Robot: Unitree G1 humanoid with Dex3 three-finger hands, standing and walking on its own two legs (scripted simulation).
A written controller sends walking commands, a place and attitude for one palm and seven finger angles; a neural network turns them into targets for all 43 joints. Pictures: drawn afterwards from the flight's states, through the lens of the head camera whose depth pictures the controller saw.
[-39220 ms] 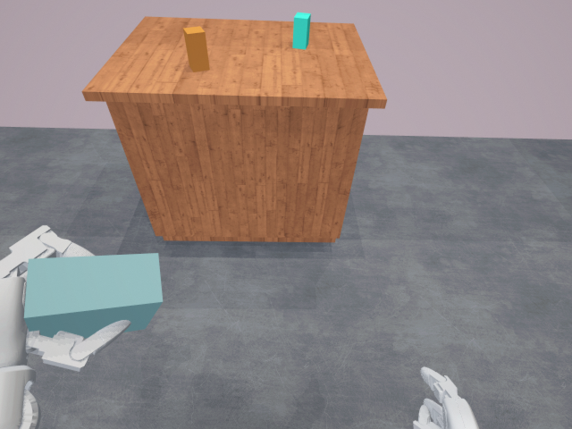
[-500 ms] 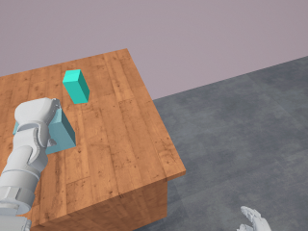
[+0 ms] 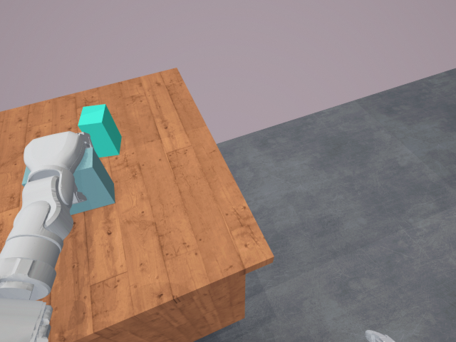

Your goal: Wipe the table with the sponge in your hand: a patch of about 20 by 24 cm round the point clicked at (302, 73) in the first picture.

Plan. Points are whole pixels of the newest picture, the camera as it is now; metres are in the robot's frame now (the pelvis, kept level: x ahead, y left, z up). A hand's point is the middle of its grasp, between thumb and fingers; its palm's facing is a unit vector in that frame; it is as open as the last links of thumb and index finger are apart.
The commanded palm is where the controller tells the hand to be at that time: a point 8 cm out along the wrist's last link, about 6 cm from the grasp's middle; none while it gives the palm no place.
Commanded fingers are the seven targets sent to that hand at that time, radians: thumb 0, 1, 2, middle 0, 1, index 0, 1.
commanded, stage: slide across to the middle lane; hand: left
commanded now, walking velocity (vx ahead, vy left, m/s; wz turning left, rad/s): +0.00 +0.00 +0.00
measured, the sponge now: (78, 189) +0.37 +0.32 +0.04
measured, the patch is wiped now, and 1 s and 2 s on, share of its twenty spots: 0.45 0.55 0.80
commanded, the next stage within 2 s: wipe back along the middle lane in 0.40 s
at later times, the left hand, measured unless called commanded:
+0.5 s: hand (105, 167) +0.39 +0.26 +0.08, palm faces -0.05 -0.03 -1.00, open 9.5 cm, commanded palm +0.37 +0.25 +0.14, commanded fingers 0.00 0.10 1.30 -1.20 -1.60 -1.20 -1.60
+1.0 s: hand (110, 184) +0.36 +0.24 +0.08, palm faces -0.01 -0.03 -1.00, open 9.5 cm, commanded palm +0.32 +0.23 +0.12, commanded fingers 0.00 0.10 1.30 -1.20 -1.60 -1.20 -1.60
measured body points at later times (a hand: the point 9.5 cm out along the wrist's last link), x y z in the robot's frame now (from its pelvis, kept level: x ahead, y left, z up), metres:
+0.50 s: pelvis +0.01 -0.01 +0.00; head +0.04 -0.04 +0.45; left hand +0.39 +0.25 +0.14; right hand +0.20 -0.25 -0.12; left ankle +0.00 +0.13 -0.73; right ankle -0.05 -0.14 -0.73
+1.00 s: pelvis +0.01 -0.02 +0.00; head +0.02 -0.06 +0.45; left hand +0.35 +0.23 +0.13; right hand +0.20 -0.26 -0.12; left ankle +0.00 +0.13 -0.73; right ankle -0.05 -0.14 -0.73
